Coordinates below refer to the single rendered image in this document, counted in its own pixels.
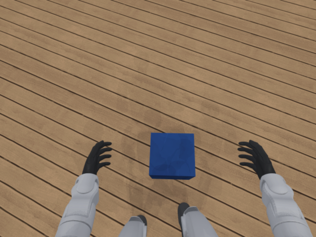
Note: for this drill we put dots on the robot left hand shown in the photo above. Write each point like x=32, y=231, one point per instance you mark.
x=92, y=164

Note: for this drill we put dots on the robot right hand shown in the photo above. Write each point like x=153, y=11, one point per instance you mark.
x=261, y=163

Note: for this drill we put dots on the left robot forearm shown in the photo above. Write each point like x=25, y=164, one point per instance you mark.
x=79, y=214

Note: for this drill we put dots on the right robot forearm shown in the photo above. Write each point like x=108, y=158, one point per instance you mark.
x=285, y=217

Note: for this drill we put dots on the left robot foot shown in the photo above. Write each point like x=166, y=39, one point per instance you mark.
x=143, y=219

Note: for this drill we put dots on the right robot thigh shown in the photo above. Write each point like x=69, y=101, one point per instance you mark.
x=195, y=224

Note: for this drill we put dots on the carton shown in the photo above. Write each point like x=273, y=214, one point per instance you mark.
x=172, y=156

